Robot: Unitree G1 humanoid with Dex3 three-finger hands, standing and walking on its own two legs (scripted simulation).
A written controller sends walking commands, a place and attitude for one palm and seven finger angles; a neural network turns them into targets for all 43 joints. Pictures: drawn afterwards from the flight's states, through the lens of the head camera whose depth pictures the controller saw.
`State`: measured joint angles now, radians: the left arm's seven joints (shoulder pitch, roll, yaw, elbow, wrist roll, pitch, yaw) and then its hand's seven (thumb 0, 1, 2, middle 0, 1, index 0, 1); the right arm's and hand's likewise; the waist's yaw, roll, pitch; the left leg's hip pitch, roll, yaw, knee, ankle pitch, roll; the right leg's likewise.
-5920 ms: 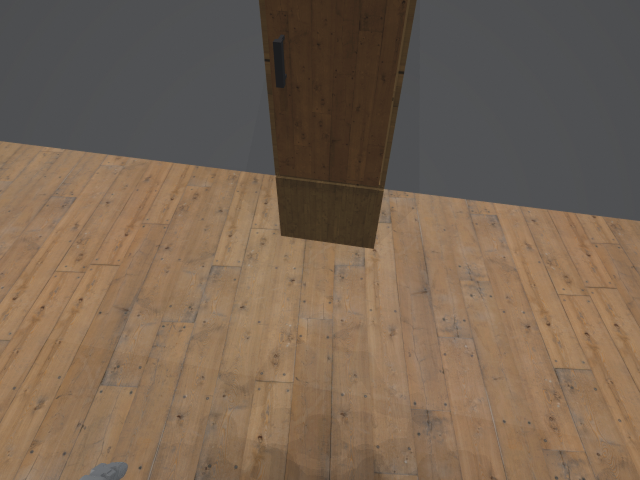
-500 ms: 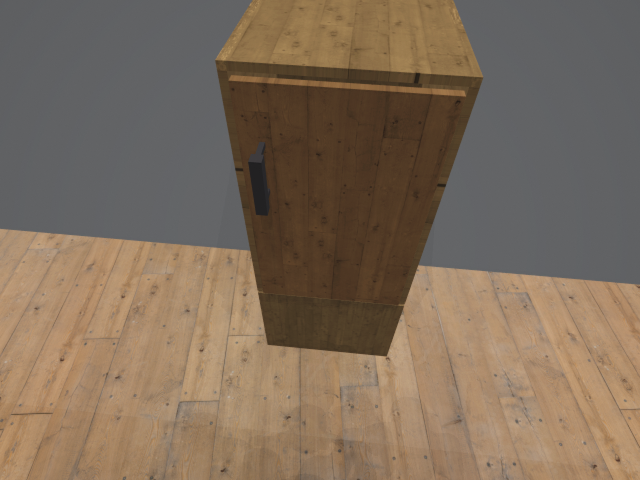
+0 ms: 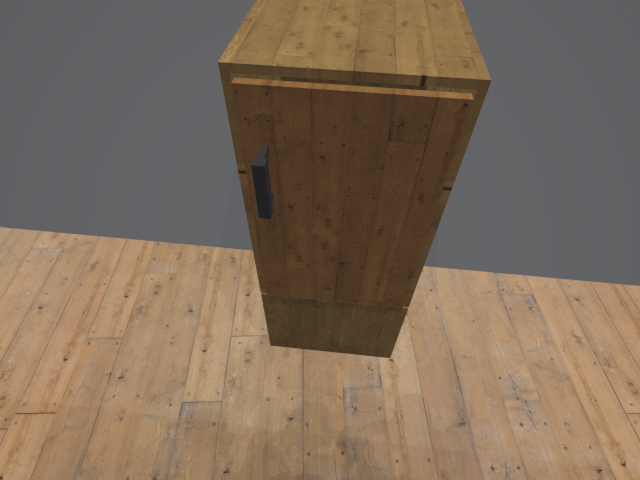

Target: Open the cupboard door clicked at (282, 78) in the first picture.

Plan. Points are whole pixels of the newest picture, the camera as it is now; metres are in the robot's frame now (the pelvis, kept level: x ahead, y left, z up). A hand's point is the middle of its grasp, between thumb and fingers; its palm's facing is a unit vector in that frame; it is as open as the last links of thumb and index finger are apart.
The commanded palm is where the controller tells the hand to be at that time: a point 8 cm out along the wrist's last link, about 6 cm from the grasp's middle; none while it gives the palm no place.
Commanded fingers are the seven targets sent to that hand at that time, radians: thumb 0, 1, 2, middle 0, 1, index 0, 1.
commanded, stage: come to a stop and stand still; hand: left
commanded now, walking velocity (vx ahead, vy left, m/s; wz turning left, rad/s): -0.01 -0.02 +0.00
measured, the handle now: (265, 182) +0.59 +0.14 +0.01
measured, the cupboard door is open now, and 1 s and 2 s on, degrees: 0 0 0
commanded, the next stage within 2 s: look again from close up in 0.84 s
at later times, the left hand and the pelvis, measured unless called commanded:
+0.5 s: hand out of the picture -0.02 +0.18 -0.18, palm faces +0.04 -0.98 -0.19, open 7.4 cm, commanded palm none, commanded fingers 0.00 0.90 0.90 -0.20 -0.30 -0.20 -0.30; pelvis -0.03 +0.01 +0.00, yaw +1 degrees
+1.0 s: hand out of the picture -0.07 +0.15 -0.18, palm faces +0.06 -0.99 -0.15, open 7.4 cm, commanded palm none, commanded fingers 0.00 0.90 0.90 -0.20 -0.30 -0.20 -0.30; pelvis -0.04 +0.00 +0.00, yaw +1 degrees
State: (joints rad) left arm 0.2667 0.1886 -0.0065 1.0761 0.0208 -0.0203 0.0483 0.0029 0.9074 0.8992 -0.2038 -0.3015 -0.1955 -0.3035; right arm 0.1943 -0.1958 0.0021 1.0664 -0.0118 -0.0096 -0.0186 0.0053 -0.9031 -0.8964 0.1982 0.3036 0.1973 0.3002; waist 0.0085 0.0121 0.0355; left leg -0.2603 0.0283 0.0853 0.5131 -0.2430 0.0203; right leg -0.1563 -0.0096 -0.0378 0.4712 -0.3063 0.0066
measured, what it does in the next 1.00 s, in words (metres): stands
